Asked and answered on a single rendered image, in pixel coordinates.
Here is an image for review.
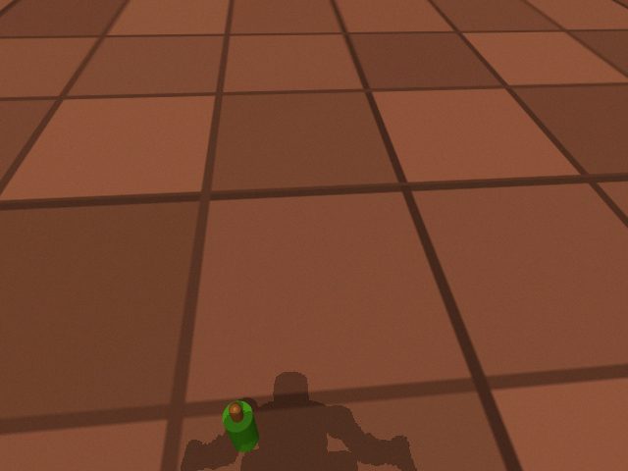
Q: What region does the bottle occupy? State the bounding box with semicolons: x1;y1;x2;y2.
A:
223;400;259;452

